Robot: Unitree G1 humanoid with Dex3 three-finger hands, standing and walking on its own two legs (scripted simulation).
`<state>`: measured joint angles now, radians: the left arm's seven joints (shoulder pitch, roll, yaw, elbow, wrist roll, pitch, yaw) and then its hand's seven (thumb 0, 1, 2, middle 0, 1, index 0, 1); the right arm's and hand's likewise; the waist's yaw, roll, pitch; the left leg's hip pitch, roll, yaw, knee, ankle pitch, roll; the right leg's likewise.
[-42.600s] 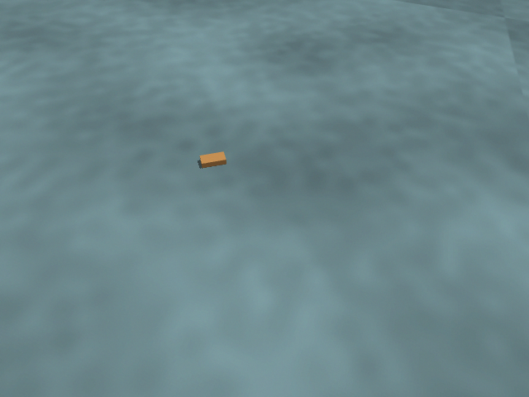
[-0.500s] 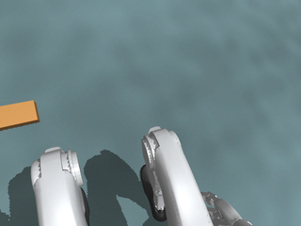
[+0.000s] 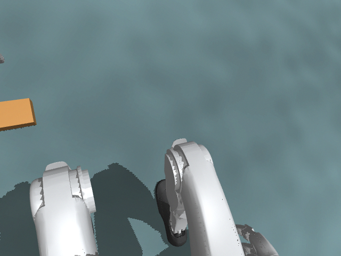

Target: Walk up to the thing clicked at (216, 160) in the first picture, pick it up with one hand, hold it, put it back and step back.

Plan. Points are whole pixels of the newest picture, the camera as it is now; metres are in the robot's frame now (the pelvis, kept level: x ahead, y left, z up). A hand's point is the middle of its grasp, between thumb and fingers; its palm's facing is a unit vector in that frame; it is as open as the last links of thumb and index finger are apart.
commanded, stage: home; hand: left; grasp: from above
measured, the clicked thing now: (3, 116) +0.47 +0.32 -0.30
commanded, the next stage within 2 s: none
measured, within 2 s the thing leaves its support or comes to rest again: neither
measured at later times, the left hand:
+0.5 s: hand out of the picture +0.40 +0.33 -0.05, palm faces -0.26 -0.42 -0.87, open 9.8 cm
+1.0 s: hand out of the picture +0.26 +0.24 +0.17, palm faces +0.07 -0.92 -0.38, open 7.4 cm
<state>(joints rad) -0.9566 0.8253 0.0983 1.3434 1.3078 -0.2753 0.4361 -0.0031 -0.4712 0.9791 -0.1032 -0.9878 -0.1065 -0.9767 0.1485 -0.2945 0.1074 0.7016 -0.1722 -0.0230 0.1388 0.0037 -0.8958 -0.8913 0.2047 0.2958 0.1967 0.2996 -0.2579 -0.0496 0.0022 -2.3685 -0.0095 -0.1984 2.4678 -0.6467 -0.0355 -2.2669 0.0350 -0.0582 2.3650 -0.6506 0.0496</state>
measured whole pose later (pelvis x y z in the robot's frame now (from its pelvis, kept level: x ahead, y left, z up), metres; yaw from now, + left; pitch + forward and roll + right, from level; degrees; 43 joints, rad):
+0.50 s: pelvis +0.01 +0.00 +0.07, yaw +3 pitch +35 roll -8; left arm -0.56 0.64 0.15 0.75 0.78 -0.10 0.10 0.00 0.43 0.81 -0.21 -0.39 -0.20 -0.39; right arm 0.20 -0.29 -0.01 0.67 -0.06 0.02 0.12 0.01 -0.90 -0.89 0.21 0.30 0.20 0.30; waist -0.11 0.02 -0.11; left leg -2.19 0.00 -0.15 2.25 -0.67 -0.03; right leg -2.10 0.00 -0.03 2.18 -0.69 0.06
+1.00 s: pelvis +0.02 -0.01 +0.27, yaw +8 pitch +25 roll -4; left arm 0.05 0.34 0.07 0.22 0.08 0.29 0.05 0.01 0.90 0.90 -0.21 -0.30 -0.21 -0.30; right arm 0.10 -0.22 0.02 0.54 0.04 -0.08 -0.04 0.01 -0.90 -0.89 0.21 0.30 0.20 0.30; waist -0.06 0.03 -0.18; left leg -1.46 0.03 -0.10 1.61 -0.59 -0.03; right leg -1.40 -0.01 -0.04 1.56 -0.59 0.03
